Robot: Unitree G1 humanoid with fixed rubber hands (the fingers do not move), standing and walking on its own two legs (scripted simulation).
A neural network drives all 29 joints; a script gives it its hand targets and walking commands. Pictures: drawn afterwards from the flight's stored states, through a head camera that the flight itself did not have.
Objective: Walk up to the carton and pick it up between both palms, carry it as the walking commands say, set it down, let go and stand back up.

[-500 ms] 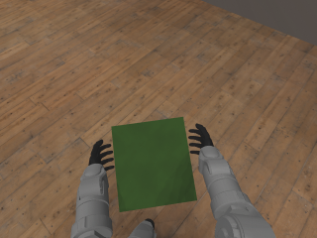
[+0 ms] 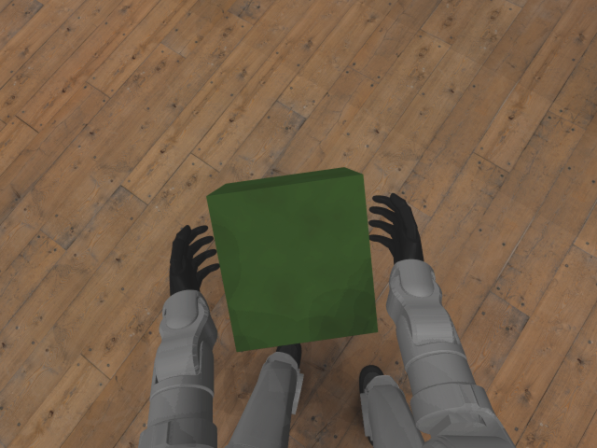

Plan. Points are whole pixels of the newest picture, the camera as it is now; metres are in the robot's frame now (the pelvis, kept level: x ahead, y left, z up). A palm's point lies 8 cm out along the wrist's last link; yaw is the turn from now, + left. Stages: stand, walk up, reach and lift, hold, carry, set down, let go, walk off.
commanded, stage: set down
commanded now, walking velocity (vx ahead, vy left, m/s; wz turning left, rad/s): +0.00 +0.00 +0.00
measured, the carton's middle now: (295, 251) +0.37 +0.09 -0.20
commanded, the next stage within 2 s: none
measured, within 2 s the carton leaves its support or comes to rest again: neither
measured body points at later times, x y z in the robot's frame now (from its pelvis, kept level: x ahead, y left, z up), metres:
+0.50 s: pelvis -0.08 -0.03 -0.11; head +0.13 +0.01 +0.29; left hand +0.33 +0.22 -0.18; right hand +0.40 -0.07 -0.16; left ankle +0.05 +0.13 -0.67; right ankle +0.01 -0.14 -0.67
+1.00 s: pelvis -0.11 +0.00 -0.17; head +0.24 +0.08 +0.08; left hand +0.36 +0.24 -0.34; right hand +0.42 -0.05 -0.30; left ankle +0.05 +0.13 -0.67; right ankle +0.01 -0.14 -0.67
